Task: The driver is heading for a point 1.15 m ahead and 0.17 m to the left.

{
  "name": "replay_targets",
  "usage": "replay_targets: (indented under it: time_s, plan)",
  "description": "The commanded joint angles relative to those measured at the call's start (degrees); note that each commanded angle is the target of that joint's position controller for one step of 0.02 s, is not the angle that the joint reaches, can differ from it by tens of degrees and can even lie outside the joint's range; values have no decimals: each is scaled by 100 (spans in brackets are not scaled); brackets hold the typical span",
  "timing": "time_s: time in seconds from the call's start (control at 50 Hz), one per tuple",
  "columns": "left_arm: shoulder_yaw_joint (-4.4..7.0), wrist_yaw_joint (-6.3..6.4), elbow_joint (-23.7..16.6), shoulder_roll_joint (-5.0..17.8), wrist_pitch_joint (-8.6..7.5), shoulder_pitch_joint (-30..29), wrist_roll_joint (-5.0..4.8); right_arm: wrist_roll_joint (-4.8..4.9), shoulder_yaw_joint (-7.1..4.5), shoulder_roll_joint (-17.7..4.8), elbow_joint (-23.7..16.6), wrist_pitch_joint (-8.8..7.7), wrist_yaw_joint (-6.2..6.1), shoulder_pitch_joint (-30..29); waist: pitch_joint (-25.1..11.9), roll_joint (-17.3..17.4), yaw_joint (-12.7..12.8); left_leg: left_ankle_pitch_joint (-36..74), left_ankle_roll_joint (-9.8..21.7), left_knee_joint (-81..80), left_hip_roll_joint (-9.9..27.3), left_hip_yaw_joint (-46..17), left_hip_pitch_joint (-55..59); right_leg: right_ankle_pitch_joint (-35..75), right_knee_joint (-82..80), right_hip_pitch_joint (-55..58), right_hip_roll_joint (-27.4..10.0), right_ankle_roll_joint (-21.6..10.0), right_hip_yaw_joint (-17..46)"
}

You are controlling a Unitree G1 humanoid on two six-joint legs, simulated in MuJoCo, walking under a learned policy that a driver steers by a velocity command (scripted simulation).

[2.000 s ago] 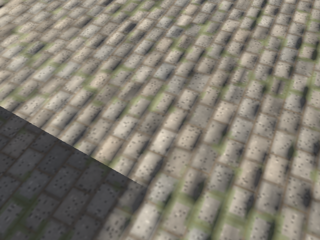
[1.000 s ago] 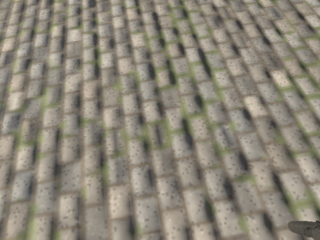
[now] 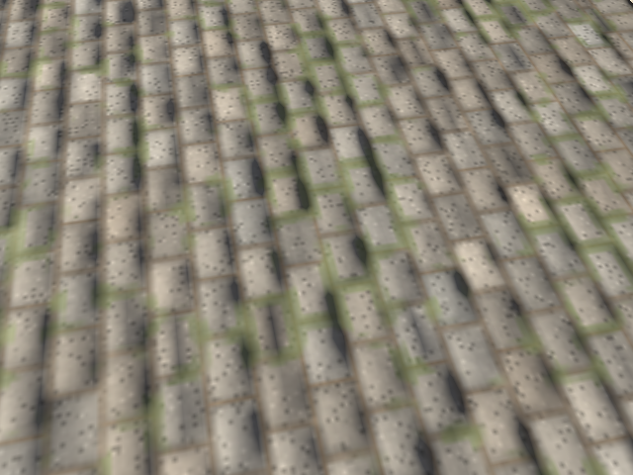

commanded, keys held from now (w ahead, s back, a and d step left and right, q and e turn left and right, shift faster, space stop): q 0.12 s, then w+q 0.26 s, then q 0.18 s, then no key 0.38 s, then e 0.06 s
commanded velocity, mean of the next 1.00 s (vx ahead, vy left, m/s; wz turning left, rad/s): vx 0.13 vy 0.00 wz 0.43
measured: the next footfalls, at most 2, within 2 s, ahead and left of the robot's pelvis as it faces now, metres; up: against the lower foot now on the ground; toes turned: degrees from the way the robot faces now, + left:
right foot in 0.14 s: +0.06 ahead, -0.14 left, +0.00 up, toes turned +10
left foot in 0.58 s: +0.11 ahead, +0.17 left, +0.00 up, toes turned +23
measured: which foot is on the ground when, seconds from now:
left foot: down 0.00-0.14, up 0.16-0.56, down 0.58-1.00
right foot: up 0.00-0.12, down 0.14-0.58, up 0.60-0.98, down 1.00-1.00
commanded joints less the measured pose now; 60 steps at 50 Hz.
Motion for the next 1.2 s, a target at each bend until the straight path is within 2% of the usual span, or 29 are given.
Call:
replay_targets:
  time_s: [0.02, 0.1, 0.12, 0.14, 0.16, 0.18, 0.2, 0.24, 0.26, 0.34, 0.44, 0.5, 0.54, 0.56, 0.58, 0.6, 0.62, 0.64, 0.66, 0.68, 0.74, 0.8, 0.92, 0.98, 1.02, 1.04, 1.06, 1.12, 1.2]
  plan:
    - [64, -87, -339, 340, -131, 3, -35, 19, -292, -990, -443, 43, -57, -174, -965, 932, -10, 1658, 1008, -598, 1230, -1545, 888, 273, -898, 271, 100, 19, 9]
    - [148, -200, -191, 463, -217, 472, -33, 116, -286, -923, -564, 117, -24, -467, -829, 1018, 238, 984, 744, -407, 1001, -1942, 495, 1166, -2616, 1163, 183, -191, -124]
    - [207, -191, -144, 607, -227, 608, 3, 122, -253, -795, -579, 119, -41, -396, -844, 839, 249, 361, 494, -185, 779, -1849, 148, 1531, -2997, 1658, -119, -340, 41]
    - [289, -150, -179, 984, -208, 848, 101, 37, -166, -481, -599, 112, -27, -198, -1043, -201, 192, -1405, 145, 915, 263, -1230, -648, 1235, -3353, 2334, -1332, -809, 1201]
    - [366, -176, -174, 1363, -183, 764, 281, 48, -205, -537, -763, 33, -7, -189, -689, -1535, 83, -2389, -122, 2132, -446, -240, -1807, 708, -3791, 2035, -2291, -1677, 2711]
    - [292, -174, -313, 1107, -257, 550, 326, 3, -301, -888, -726, -38, -3, -220, -502, -1175, 129, -2058, -207, 3099, 65, -405, -2061, -434, -3999, 1784, -2433, -1942, 2874]
    - [220, -134, -341, 849, -301, 306, 220, 30, -375, -1051, -637, -49, 24, -176, -340, -993, 31, -1606, -236, 3428, 170, -319, -2185, -911, -4050, 1710, -2128, -1713, 2406]
    - [162, -40, -334, 699, -352, 215, 31, -31, -364, -884, -490, -21, 45, -68, -210, -875, 74, -962, -451, 3858, 301, -136, -2512, -725, -4051, 1964, -1725, -1382, 1671]
    - [141, -5, -306, 685, -373, 360, 34, -19, -319, -730, -511, -41, 85, -138, -194, -788, 166, -734, -517, 3969, 368, -21, -2537, -528, -4095, 1980, -1637, -1337, 1356]
    - [179, -3, -173, 781, -438, 973, 77, 43, -206, -441, -770, -145, 174, -590, -153, -771, 538, -289, -659, 3276, 524, 258, -2708, -229, -4277, 2349, -1663, -1399, 772]
    - [281, -94, -124, 1035, -418, 902, 56, 8, -92, -197, -960, -192, 309, -761, 29, -753, 541, -294, -570, 1852, 650, 591, -1772, 1153, -4105, 1922, -1722, -1424, -177]
    - [350, -163, -75, 1206, -359, 851, -62, 38, -142, -341, -1051, -127, 366, -661, -96, -894, 461, -444, -409, 1314, 550, 815, -1080, 1855, -3658, 1774, -1820, -1366, -437]
    - [362, -196, -85, 1226, -310, 635, -197, 38, -218, -429, -1032, -64, 384, -334, -303, -824, 175, -126, -174, 574, 352, 983, -461, 2532, -2971, 1801, -1843, -1151, -620]
    - [324, -206, -61, 1085, -314, 686, -221, 11, -333, -608, -897, -37, 346, 121, -584, -588, -30, 192, -1, 161, 105, 1038, 382, 3052, -2129, 1600, -1624, -941, -920]
    - [220, -228, 18, 791, -335, 1023, -113, 12, -485, -959, -770, -23, 257, 739, -1025, 90, -244, 1020, 220, -186, 258, 567, 1623, 2685, -802, 930, -1275, -566, -1278]
    - [-35, -254, -287, 107, -350, 1181, 325, -14, -566, -1671, -919, -39, 123, 884, -1367, 2029, 91, 3334, 966, -6, 1927, -1754, 2860, -1455, 1337, -932, -564, -56, -1349]
    - [27, -236, -273, 542, -393, 1176, 178, -121, -467, -1501, -1111, -164, 195, 815, -2123, 1704, -184, 2495, 1958, -640, 2667, -3194, 2765, -1645, 2309, -1490, -199, 30, -243]
    - [128, -211, -255, 926, -361, 685, -35, -130, -333, -1076, -1039, -259, 257, 714, -1689, 942, -330, 2335, 1813, -734, 2384, -2427, 2445, -1200, 2566, -1640, -424, -59, -82]
    - [116, -174, -260, 897, -322, 546, -38, -65, -250, -835, -912, -304, 247, 512, -1296, 758, -179, 2141, 1515, -674, 2081, -1829, 2074, -749, 2299, -1713, -586, -153, -127]
    - [104, -112, -154, 843, -267, 533, 42, -25, -177, -657, -909, -303, 230, 273, -1128, 445, -54, 2131, 1267, -661, 1832, -1478, 1682, -414, 1964, -1502, -745, -169, -56]
    - [81, -86, 12, 706, -154, 813, 74, -163, -91, -552, -889, -333, 155, -249, -1048, 597, 329, 3007, 1170, -858, 1491, -788, 783, 381, 1401, -486, -676, -104, -83]
    - [-8, -74, 83, 484, -119, 761, 91, -148, -59, -478, -745, -377, 104, -323, -1060, 528, 348, 3222, 1150, -870, 1364, -464, 775, 685, 375, -153, -637, -20, -65]
    - [-38, -97, 34, 470, -33, 256, 44, -165, -15, -449, -446, -260, 133, -240, -730, 611, 104, 1805, 1126, -963, 1352, -652, 595, 760, -1114, 558, -561, -45, -87]
    - [-92, -141, 132, 336, -81, 410, 95, -145, 115, -154, -262, -257, 169, -300, -650, 432, 312, 1099, 815, -783, 1177, -547, 497, 1729, -2541, 1388, -532, -212, -149]
    - [-16, -113, 7, 847, -100, 238, 128, -295, 111, -168, -123, -340, 170, 200, -737, -199, -22, 100, 292, -511, 637, -228, 330, 3585, -2500, 1953, -1004, -437, 379]
    - [67, -121, 26, 1057, -82, 38, 20, -277, 50, -312, -117, -351, 148, 342, -697, -683, -214, 13, 115, -531, 322, 82, 416, 3270, -2220, 1652, -896, -667, 373]
    - [63, -158, -45, 885, -71, 1, -38, -260, 10, -493, -125, -324, 94, 61, -630, -569, 33, 59, 24, -332, 263, 268, 654, 2859, -2256, 1279, -772, -723, 405]
    - [30, -189, -102, 711, -100, -8, -51, -169, -100, -525, -187, -123, -52, 49, -557, -387, 2, 479, 197, -106, 454, 317, 900, 2649, -1995, 668, -588, -681, 459]
    - [55, -220, -190, 646, -40, 249, -34, -148, -216, -584, -257, -8, -125, 154, -605, 319, 55, 1130, 794, -309, 1403, -258, 1073, 2007, -1092, 133, -297, -515, 86]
